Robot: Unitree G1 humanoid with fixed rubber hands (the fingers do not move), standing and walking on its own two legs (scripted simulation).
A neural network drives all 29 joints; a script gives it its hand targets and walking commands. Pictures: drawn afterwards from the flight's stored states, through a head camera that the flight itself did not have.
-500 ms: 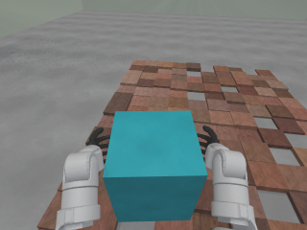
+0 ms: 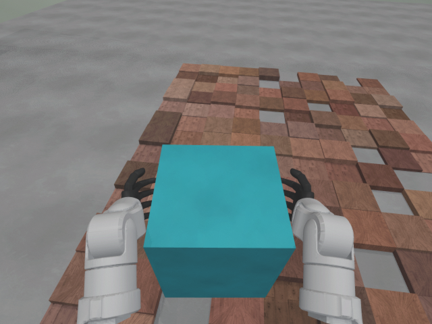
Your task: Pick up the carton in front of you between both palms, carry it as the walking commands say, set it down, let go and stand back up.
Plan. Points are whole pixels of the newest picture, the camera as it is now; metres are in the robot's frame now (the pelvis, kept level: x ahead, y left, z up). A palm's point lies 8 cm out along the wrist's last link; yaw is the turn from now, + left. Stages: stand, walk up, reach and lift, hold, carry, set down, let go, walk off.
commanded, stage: carry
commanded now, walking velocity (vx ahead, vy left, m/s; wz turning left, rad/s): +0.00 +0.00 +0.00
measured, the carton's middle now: (216, 225) +0.32 +0.00 +0.04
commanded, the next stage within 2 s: none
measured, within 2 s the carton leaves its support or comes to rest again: neither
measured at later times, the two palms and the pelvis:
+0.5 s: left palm (128, 218) +0.29 +0.15 +0.11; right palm (303, 219) +0.29 -0.15 +0.11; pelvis -0.02 +0.00 +0.00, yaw +0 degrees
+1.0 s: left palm (122, 215) +0.29 +0.16 +0.12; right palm (298, 218) +0.29 -0.14 +0.12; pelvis -0.02 +0.01 +0.00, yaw +0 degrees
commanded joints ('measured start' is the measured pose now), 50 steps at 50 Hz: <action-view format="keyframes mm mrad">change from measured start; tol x8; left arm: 1 -600 -701 -584 -69 -168 -26 -11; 17 -591 -708 -517 40 -148 -9 -2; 38 -665 -739 -608 -135 -216 -27 -13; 50 -591 -707 -549 -13 -158 -1 -6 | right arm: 1 -537 737 570 -30 151 8 17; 9 -550 737 532 67 138 20 7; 11 -658 776 574 -56 156 3 8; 17 -536 727 528 81 120 29 -2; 25 -630 820 607 -36 184 6 12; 34 -513 748 584 12 166 12 13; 37 -620 787 619 -107 201 -2 25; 46 -497 745 558 21 148 27 22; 50 -592 716 557 -35 151 23 15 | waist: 1 9 4 -290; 15 10 20 -198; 37 14 0 -329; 50 10 36 -228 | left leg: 1 129 118 -111 -62 178 57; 17 104 98 -126 -125 -34 47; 41 136 108 -118 -67 81 60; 48 95 133 -143 -124 60 73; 50 69 135 -177 -186 -72 65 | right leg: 1 91 -140 105 -51 271 -4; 17 -12 -137 119 -147 -87 -18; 25 -38 -151 144 -176 -102 -27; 41 48 -151 122 -74 166 -18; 50 45 -104 74 -64 -4 -8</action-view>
